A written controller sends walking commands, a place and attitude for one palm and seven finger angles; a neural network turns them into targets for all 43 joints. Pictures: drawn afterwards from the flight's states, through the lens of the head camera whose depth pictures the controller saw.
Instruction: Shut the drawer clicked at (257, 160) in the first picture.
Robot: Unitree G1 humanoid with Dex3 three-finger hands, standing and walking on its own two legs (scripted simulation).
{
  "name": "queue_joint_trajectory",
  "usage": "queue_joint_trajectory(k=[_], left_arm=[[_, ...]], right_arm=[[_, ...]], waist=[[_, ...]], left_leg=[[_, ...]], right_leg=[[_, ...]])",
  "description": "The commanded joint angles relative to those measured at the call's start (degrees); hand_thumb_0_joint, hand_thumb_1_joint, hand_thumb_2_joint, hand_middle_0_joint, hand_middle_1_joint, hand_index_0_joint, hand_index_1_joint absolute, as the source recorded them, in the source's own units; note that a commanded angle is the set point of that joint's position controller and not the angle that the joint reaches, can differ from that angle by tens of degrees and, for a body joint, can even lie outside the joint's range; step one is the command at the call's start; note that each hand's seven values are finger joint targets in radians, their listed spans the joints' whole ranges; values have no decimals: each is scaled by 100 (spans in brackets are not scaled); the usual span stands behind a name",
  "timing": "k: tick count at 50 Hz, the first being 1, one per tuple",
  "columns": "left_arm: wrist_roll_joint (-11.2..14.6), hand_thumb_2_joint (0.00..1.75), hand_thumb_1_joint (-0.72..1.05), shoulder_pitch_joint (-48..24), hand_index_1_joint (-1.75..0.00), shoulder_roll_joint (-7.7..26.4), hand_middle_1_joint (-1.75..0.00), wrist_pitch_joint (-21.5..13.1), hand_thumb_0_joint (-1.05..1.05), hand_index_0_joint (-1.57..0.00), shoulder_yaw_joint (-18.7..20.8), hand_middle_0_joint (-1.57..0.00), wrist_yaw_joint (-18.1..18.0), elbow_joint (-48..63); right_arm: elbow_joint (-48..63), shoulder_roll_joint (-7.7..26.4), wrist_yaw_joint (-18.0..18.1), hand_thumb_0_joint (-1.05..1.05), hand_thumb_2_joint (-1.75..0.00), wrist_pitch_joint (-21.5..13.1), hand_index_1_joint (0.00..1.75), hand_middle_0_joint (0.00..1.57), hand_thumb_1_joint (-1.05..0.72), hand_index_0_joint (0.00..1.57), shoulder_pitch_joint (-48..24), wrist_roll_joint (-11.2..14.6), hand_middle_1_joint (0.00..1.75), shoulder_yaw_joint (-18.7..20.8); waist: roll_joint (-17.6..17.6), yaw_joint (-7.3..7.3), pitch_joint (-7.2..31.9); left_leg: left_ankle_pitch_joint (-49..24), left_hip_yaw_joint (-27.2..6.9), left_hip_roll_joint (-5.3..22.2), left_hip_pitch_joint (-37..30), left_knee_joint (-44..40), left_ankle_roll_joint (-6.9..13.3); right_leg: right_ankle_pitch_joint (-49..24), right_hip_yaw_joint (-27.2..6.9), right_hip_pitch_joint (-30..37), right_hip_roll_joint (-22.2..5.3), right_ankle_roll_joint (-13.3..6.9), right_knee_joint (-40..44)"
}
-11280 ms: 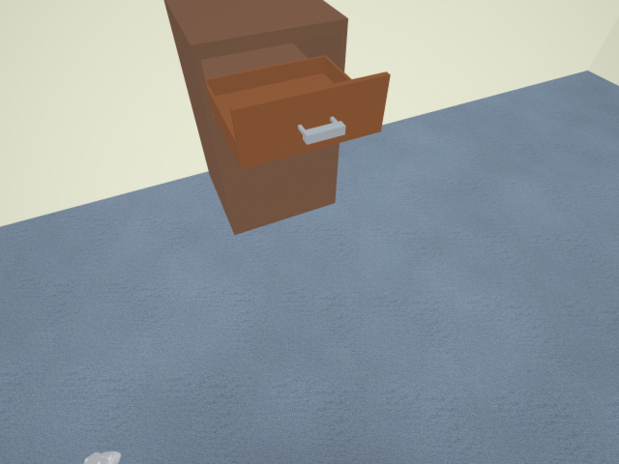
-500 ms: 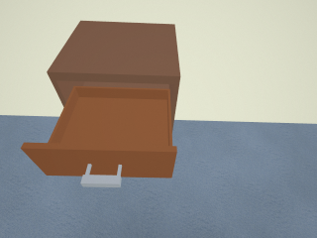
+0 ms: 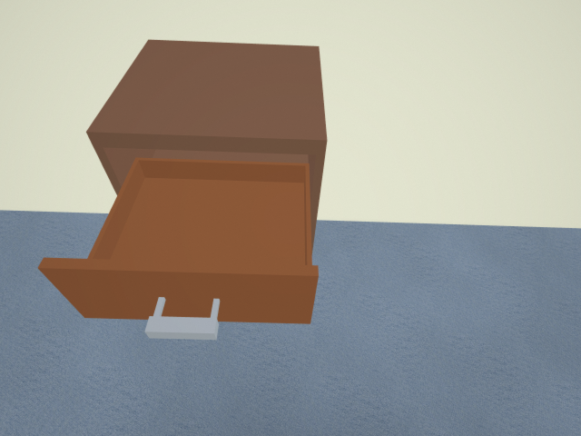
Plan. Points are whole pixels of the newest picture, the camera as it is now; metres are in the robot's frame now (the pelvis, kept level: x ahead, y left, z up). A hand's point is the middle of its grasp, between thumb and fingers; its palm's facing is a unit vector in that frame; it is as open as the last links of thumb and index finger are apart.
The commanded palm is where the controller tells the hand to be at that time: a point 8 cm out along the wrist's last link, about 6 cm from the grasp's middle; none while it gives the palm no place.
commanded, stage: look again from close up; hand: left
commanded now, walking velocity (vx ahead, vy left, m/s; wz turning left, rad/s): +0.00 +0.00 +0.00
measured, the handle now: (185, 315) +0.32 +0.20 -0.10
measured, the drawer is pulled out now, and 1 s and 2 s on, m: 0.30 0.30 0.30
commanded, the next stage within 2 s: raise the hand and make a fist in 0.36 s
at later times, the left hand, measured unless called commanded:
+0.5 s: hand out of the picture -0.01 +0.15 -0.17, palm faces +0.08 -0.98 -0.19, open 7.3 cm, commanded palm +0.08 +0.19 -0.07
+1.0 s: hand out of the picture +0.09 +0.14 -0.05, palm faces +0.18 -0.98 -0.09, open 5.3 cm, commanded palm +0.09 +0.20 -0.04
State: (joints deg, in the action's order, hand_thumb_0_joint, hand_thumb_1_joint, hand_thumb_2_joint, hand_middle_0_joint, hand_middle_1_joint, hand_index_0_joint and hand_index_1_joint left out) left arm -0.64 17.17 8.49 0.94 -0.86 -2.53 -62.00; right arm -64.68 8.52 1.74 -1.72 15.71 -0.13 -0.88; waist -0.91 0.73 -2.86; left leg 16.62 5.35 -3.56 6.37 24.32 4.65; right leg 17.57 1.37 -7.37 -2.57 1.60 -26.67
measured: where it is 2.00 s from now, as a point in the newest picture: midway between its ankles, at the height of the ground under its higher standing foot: outside the picture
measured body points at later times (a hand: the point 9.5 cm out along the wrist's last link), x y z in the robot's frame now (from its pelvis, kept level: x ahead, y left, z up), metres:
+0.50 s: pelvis -0.01 -0.02 +0.00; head +0.01 -0.01 +0.45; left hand -0.01 +0.20 -0.16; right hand -0.01 -0.24 -0.16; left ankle -0.03 +0.06 -0.74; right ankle -0.03 -0.14 -0.74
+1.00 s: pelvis -0.07 -0.08 -0.10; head -0.03 -0.07 +0.35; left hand +0.08 +0.19 -0.04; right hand +0.19 -0.29 -0.12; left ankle -0.03 +0.06 -0.74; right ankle -0.04 -0.14 -0.74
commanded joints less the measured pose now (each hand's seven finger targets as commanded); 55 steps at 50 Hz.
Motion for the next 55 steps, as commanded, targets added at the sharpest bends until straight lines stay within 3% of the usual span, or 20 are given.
queue_joint_trajectory(k=[1,8,22,23,24,25,26,27,28,29,30,33,35,36,37,40,42,46,51,55], left_arm=[[1,90,90,399,-30,528,-30,-112,0,-20,116,-20,-35,132],[-12,90,90,474,-30,492,-30,-133,0,-20,98,-20,-29,104],[-4,90,90,501,-30,452,-30,-149,0,-20,104,-20,-31,91],[-100,90,90,649,-30,586,-30,-341,0,-20,93,-20,-223,-122],[1072,90,90,-3210,-32,1656,-32,-1428,0,-22,591,-22,-209,8868],[596,90,90,-878,-34,1290,-34,-1118,0,-24,544,-24,-482,7431],[754,90,90,644,-37,200,-37,-342,0,-26,-135,-26,-663,6466],[860,90,90,589,-39,-540,-39,-257,0,-28,-658,-28,-517,6322],[901,90,90,244,-41,-245,-41,-488,0,-30,-411,-30,-434,6583],[824,90,90,250,-43,88,-43,-782,0,-32,-100,-32,-330,6578],[834,90,90,733,-45,14,-45,-1082,0,-34,39,-34,-156,6202],[1129,90,90,2212,-52,-332,-52,-2266,0,-40,254,-40,679,5418],[1365,90,90,2393,-56,23,-56,-3212,0,-44,722,-44,1378,5544],[1363,90,90,2317,-58,425,-58,-3616,0,-46,1120,-46,1677,5438],[1360,90,90,2348,-60,691,-60,-3740,0,-48,1418,-48,1791,5423],[1471,90,90,1440,-67,804,-67,-3454,0,-54,1330,-54,1786,6367],[1526,90,90,646,-71,1073,-71,-3376,0,-58,1417,-58,1553,7284],[1537,90,90,43,-80,1189,-80,-3662,0,-66,1431,-66,1370,8290],[1722,90,90,-199,-91,1225,-91,-3420,0,-76,1178,-76,2182,7065],[2033,90,90,-36,-99,1540,-99,-2660,0,-84,1725,-84,2567,6770]], right_arm=[[90,595,36,0,-90,-42,30,20,-90,20,349,-9,30,85],[46,543,18,0,-90,-36,30,20,-90,20,354,-3,30,75],[-35,452,34,0,-90,-52,30,20,-90,20,433,1,30,70],[406,690,5,0,-90,-75,30,20,-90,20,58,25,30,81],[2430,1685,162,0,-90,-923,30,20,-90,20,291,241,30,321],[2072,1084,284,0,-90,-1470,30,20,-90,20,-242,149,30,119],[2066,895,223,0,-90,-1649,30,20,-90,20,-199,269,30,245],[1897,1011,178,0,-90,-1692,30,20,-90,20,-14,261,30,226],[2247,1203,144,0,-90,-1779,30,20,-90,20,-174,222,30,356],[2441,1369,104,0,-90,-1817,30,20,-90,20,-176,103,30,426],[2645,1375,75,0,-90,-1822,30,20,-90,20,-240,13,30,471],[3248,1246,-84,0,-90,-1774,30,20,-90,20,-718,21,30,578],[3573,1234,-204,0,-90,-1756,30,20,-90,20,-938,37,30,666],[3642,1241,-284,0,-90,-1718,30,20,-90,20,-939,47,30,698],[3872,1229,-298,0,-90,-1643,30,20,-90,20,-1042,74,30,720],[4509,1163,-175,0,-90,-1392,30,20,-90,20,-1305,193,30,616],[4710,1172,-69,0,-90,-1308,30,20,-90,20,-1194,202,30,596],[4534,1040,100,0,-90,-1325,30,20,-90,20,-644,179,30,505],[4077,1167,253,0,-90,-1574,30,20,-90,20,-698,259,30,323],[4088,1199,339,0,-90,-1643,30,20,-90,20,-758,331,30,299]], waist=[[142,-39,-163],[-3,-41,-243],[100,-29,-201],[-5,6,-195],[1253,-601,2755],[1834,-81,2853],[1418,-248,1711],[748,-339,787],[440,-394,262],[-98,-476,420],[-651,-421,487],[-1559,65,706],[-1078,239,1041],[-336,297,1082],[-174,373,1269],[-136,317,1565],[289,171,1763],[361,-223,2131],[149,-539,1481],[77,-230,2038]], left_leg=[[-1863,-815,959,46,-499,-103],[-1327,-819,922,168,-530,-109],[-1507,-813,942,191,-486,-131],[-3213,-784,1072,615,600,-332],[-3643,-904,558,-1237,101,-503],[-4168,-821,875,-1612,-45,-572],[-3986,-940,863,-693,-227,-776],[-3249,-922,791,-92,-108,-664],[-2412,-1020,718,442,165,-565],[-1727,-1019,576,822,564,-496],[-1391,-962,496,1233,940,-434],[-567,-671,357,2565,1752,-480],[-191,-499,244,3262,2312,-532],[-148,-466,212,3451,2567,-586],[-25,-356,168,3667,2730,-545],[814,-223,72,4217,3026,-404],[1063,-321,116,4289,3253,-338],[624,-495,305,4142,3645,-248],[822,-637,394,4488,3859,-216],[616,-704,355,4384,3628,-219]], right_leg=[[-1103,-300,-319,-338,-282,367],[-971,-373,-401,-360,-309,470],[-1109,-366,-374,-350,-339,466],[-2975,-410,-425,-539,-237,316],[-2554,49,-205,52,-291,-200],[-923,88,-616,202,-383,-637],[26,300,-1247,199,-282,-920],[1,332,-1514,185,-235,-830],[-55,415,-1694,183,-236,-611],[-300,499,-1840,228,-263,-480],[-491,565,-2025,252,-267,-568],[-157,523,-2586,286,-284,-1425],[-54,305,-2801,228,-339,-1962],[-150,123,-2884,161,-419,-2210],[16,11,-2876,149,-432,-2348],[1314,-544,-2974,92,-346,-2201],[1976,-864,-3175,69,-343,-2099],[1354,-956,-3198,129,-277,-2126],[1566,-1085,-3465,87,-141,-1818],[1353,-1171,-2673,-76,-33,-1647]])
